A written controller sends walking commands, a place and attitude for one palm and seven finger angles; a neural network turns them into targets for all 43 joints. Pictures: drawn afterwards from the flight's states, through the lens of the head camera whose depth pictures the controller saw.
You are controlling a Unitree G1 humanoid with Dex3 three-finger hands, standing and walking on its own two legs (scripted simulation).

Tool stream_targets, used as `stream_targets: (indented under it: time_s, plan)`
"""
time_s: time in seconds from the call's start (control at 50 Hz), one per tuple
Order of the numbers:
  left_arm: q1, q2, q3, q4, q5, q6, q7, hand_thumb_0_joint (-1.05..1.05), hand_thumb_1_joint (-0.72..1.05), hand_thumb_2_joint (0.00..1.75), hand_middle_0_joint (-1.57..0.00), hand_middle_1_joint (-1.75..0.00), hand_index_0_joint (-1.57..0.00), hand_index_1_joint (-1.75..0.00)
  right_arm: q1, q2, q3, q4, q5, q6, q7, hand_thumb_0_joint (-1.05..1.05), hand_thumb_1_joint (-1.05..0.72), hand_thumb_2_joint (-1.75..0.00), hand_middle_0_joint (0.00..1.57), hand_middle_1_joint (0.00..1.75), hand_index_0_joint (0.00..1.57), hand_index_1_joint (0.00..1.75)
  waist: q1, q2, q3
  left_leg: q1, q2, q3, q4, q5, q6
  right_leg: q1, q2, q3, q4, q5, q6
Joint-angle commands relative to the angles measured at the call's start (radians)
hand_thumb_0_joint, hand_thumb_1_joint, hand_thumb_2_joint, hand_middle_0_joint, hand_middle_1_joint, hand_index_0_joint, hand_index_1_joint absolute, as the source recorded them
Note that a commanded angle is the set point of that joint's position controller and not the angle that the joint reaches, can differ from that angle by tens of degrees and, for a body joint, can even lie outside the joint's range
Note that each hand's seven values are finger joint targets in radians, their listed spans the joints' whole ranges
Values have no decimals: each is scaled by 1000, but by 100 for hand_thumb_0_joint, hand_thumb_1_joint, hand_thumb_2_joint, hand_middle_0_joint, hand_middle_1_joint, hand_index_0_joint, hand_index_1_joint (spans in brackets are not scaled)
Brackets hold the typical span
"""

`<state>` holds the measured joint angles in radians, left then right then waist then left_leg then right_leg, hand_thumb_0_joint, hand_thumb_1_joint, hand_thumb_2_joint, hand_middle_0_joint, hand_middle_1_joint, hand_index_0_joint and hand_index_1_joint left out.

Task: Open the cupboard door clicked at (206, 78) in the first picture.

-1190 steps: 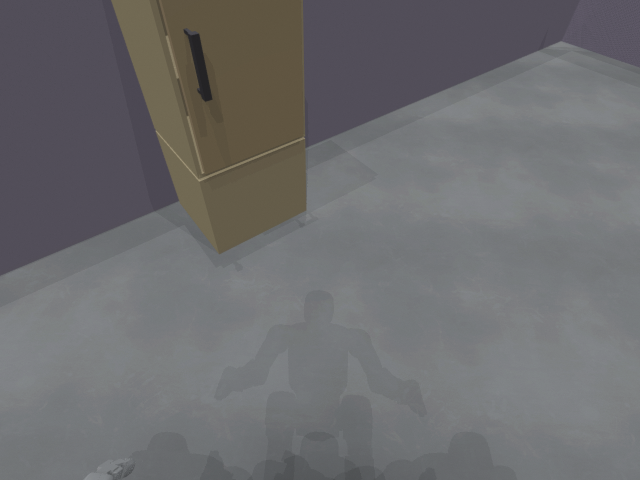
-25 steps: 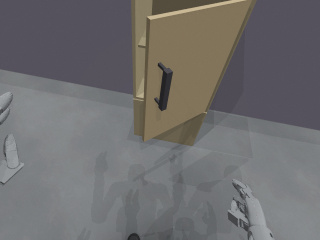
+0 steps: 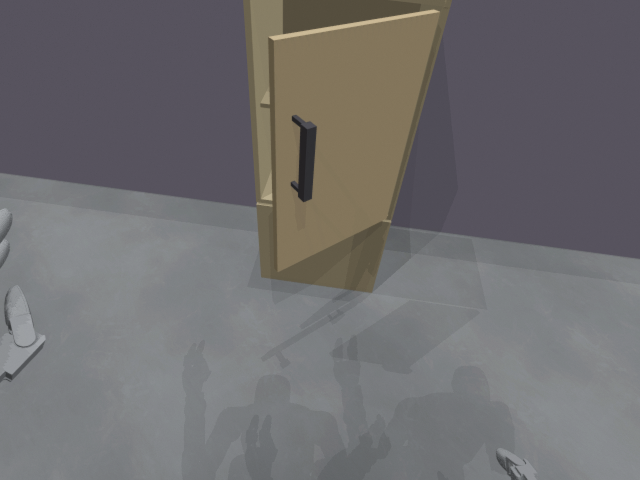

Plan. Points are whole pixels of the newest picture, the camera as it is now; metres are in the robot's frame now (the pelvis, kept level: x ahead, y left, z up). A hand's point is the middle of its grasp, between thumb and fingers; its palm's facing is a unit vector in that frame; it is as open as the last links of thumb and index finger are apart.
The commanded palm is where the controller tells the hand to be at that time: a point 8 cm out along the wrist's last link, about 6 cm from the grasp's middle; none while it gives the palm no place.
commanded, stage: stop stepping back and stand still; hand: left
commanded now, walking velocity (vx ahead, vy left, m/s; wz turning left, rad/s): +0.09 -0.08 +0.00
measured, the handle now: (301, 159) +0.71 +0.05 +0.02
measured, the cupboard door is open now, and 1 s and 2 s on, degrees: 43 43 43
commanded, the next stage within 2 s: let the arm hang, fingers relaxed in 1.26 s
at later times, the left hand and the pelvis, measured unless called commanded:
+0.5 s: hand (1, 399) +0.15 +0.26 +0.16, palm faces +0.45 -0.79 -0.41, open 7.4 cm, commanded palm +0.09 +0.30 +0.18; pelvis -0.04 +0.00 +0.00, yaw +1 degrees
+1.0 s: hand out of the picture +0.16 +0.28 +0.16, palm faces +0.40 -0.78 -0.48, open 7.4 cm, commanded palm +0.10 +0.32 +0.18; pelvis -0.04 +0.02 +0.01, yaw +0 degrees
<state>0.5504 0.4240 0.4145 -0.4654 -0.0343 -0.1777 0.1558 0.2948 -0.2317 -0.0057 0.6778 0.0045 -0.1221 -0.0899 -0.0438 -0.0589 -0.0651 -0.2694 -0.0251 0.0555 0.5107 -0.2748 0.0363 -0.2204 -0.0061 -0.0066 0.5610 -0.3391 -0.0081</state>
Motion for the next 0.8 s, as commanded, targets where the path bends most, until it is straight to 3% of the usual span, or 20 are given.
stream_targets:
  time_s: [0.0, 0.04, 0.1, 0.12, 0.14, 0.16, 0.18, 0.22, 0.28, 0.34, 0.38, 0.4, 0.44, 0.46, 0.48, 0.52, 0.62, 0.66, 0.72, 0.78]
  plan:
    - [1, 209, 149, -300, 7, -94, 10, 0, 90, 90, -20, -30, -20, -30, -125, -100, -27, -178, -24, -98, 6, 0, -90, -90, 20, 30, 20, 30, 31, 300, -41, 171, 236, -281, -198, 501, 42, -128, 25, -52, 159, -137, 17]
    - [-26, 176, 125, -262, 6, -82, 14, 0, 90, 90, -20, -30, -20, -30, -134, -112, -27, -167, -17, -103, 9, 0, -90, -90, 20, 30, 20, 30, 31, 236, 35, 3, 264, -271, -255, 193, 86, -60, 9, -40, 142, -142, 21]
    - [-17, 160, 118, -187, 11, -72, 18, 0, 90, 90, -20, -30, -20, -30, -150, -120, -28, -166, -10, -92, 4, 0, -90, -90, 20, 30, 20, 30, 30, 219, 55, -120, 221, -181, -253, -136, 62, 74, 8, -75, -31, -52, 9]
    - [-1, 167, 127, -148, 12, -70, 18, 0, 90, 90, -20, -30, -20, -30, -155, -115, -29, -169, -10, -80, 3, 0, -90, -90, 20, 30, 20, 30, 32, 187, 62, -186, 188, -155, -222, -244, 46, 128, 1, -48, -103, -46, -8]
    - [-9, 172, 128, -122, 16, -69, 14, 0, 90, 90, -20, -30, -20, -30, -159, -114, -36, -175, -13, -65, 2, 0, -90, -90, 20, 30, 20, 30, 31, 102, 85, -247, 122, -113, -108, -293, 20, 123, -43, 65, -189, -117, -47]
    - [-12, 181, 131, -106, 16, -67, 9, 0, 90, 90, -20, -30, -20, -30, -163, -107, -46, -183, -16, -49, 4, 0, -90, -90, 20, 30, 20, 30, 32, -41, 87, -262, 50, -56, 131, -246, -7, 41, -167, 288, -311, -324, -121]
    - [-41, 192, 133, -111, 13, -62, 8, 0, 90, 90, -20, -30, -20, -30, -166, -110, -51, -178, -12, -37, 8, 0, -90, -90, 20, 30, 20, 30, 46, -171, 96, -283, 14, -35, 408, -197, -24, -68, -337, 531, -448, -485, -194]
    - [-102, 160, 106, -90, 10, -78, -1, 0, 90, 90, -20, -30, -20, -30, -141, -110, -52, -148, -13, -38, 12, 0, -90, -90, 20, 30, 20, 30, 17, -93, 108, -300, 43, -81, 607, -116, -30, -132, -326, 429, -431, -369, -178]
    - [-167, 162, 88, -112, 15, -93, -5, 0, 90, 90, -20, -30, -20, -30, -158, -81, -26, -160, -13, -38, 6, 0, -90, -90, 20, 30, 20, 30, 11, -22, 85, -195, 82, -34, 420, -29, -30, -158, -258, 208, -384, -213, -139]
    - [-160, 157, 75, -159, 27, -93, 10, 0, 90, 90, -20, -30, -20, -30, -165, -77, -24, -168, -18, -65, -15, 0, -90, -90, 20, 30, 20, 30, 43, -27, 65, -46, 65, 14, 162, -78, -1, -143, -244, 184, -371, -221, -133]
    - [-138, 159, 81, -210, 22, -90, 25, 0, 90, 90, -20, -30, -20, -30, -146, -83, -25, -169, -24, -79, -27, 0, -90, -90, 20, 30, 20, 30, 36, 46, 46, 70, 42, 37, -18, -47, 3, -129, -208, 146, -326, -225, -108]
    - [-125, 155, 84, -236, 19, -94, 27, 0, 90, 90, -20, -30, -20, -30, -138, -86, -22, -177, -27, -85, -27, 0, -90, -90, 20, 30, 20, 30, 36, 106, 28, 109, 46, 15, -90, -49, 9, -112, -172, 133, -263, -187, -87]
    - [-122, 163, 108, -284, 15, -109, 34, 0, 90, 90, -20, -30, -20, -30, -138, -111, -30, -197, -25, -86, -24, 0, -90, -90, 20, 30, 20, 30, 43, 281, 12, 126, 195, -218, -191, -36, 69, -128, -51, 44, -39, -30, -20]
    - [-115, 170, 123, -281, 18, -109, 38, 0, 90, 90, -20, -30, -20, -30, -139, -112, -30, -201, -17, -84, -18, 0, -90, -90, 20, 30, 20, 30, 51, 286, -9, 107, 260, -290, -189, 95, 91, -102, -13, -19, 36, 51, 8]
    - [-91, 178, 132, -251, 11, -108, 34, 0, 90, 90, -20, -30, -20, -30, -135, -103, -33, -197, -9, -83, -14, 0, -90, -90, 20, 30, 20, 30, 50, 247, -36, 82, 263, -272, -177, 189, 82, -55, -8, -37, 40, 42, 20]
    - [-74, 164, 134, -211, 17, -100, 21, 0, 90, 90, -20, -30, -20, -30, -142, -96, -26, -182, -11, -80, -9, 0, -90, -90, 20, 30, 20, 30, 44, 236, 25, -9, 201, -150, -144, 230, 47, 15, -15, -42, -35, 105, 10]
    - [-23, 135, 107, -125, -1, -85, 8, 0, 90, 90, -20, -30, -20, -30, -127, -93, -37, -179, 2, -70, 12, 0, -90, -90, 20, 30, 20, 30, 22, -24, -38, -4, 70, -22, 63, 206, -29, 79, -161, 129, -147, 466, -57]
    - [-14, 144, 113, -139, -3, -80, 8, 0, 90, 90, -20, -30, -20, -30, -138, -89, -33, -184, 0, -60, 13, 0, -90, -90, 20, 30, 20, 30, 23, -16, -46, 21, 62, -24, 27, 164, -28, 69, -171, 126, -164, 459, -58]
    - [18, 154, 127, -193, -5, -80, 6, 0, 90, 90, -20, -30, -20, -30, -162, -92, -28, -202, -2, -49, 10, 0, -90, -90, 20, 30, 20, 30, 34, 97, -49, 67, 104, -59, -74, 315, -19, 67, -96, 44, -110, 400, -18]
    - [-7, 179, 140, -240, -2, -82, 6, 0, 90, 90, -20, -30, -20, -30, -182, -90, -25, -213, -5, -42, 2, 0, -90, -90, 20, 30, 20, 30, 40, 141, -40, 66, 128, -85, -117, 353, -14, 67, -55, 5, -96, 343, 3]
